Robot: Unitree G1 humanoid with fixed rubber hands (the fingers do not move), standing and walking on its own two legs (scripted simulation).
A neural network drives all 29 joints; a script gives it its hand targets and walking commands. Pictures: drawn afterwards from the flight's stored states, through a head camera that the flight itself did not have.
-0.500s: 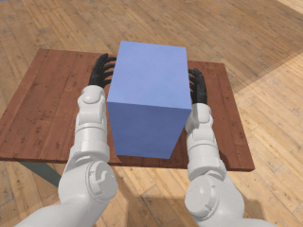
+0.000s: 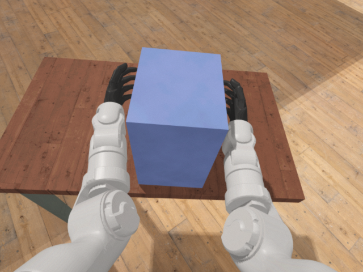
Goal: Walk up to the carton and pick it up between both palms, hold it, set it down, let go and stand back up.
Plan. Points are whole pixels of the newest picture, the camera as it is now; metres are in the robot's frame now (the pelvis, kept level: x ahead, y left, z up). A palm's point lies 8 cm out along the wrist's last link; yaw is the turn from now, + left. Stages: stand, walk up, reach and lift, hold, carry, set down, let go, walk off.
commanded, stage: set down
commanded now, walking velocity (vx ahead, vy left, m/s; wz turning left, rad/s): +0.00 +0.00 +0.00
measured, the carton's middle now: (175, 125) +0.42 +0.05 +0.04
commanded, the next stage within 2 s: none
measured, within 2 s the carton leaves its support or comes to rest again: neither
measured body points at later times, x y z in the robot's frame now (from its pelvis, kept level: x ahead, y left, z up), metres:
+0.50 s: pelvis +0.02 +0.00 -0.01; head +0.09 +0.03 +0.43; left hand +0.48 +0.19 +0.07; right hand +0.47 -0.08 +0.06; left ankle +0.00 +0.11 -0.75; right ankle -0.03 -0.12 -0.75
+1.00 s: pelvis +0.00 -0.01 -0.01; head +0.03 +0.01 +0.44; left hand +0.46 +0.22 +0.14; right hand +0.46 -0.14 +0.13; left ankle +0.00 +0.12 -0.75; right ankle -0.03 -0.13 -0.75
